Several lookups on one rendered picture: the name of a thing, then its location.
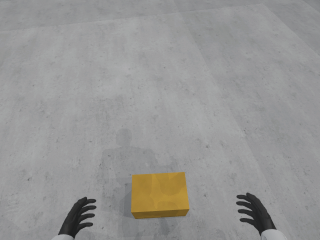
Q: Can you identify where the left robot hand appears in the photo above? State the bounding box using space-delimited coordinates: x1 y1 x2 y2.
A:
58 197 97 239

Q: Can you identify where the right robot forearm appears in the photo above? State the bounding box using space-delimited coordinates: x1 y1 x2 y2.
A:
260 229 288 240

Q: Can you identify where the carton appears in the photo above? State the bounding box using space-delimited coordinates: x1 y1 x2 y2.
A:
131 172 190 219

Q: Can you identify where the right robot hand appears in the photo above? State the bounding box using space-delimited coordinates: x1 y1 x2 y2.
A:
236 192 277 236

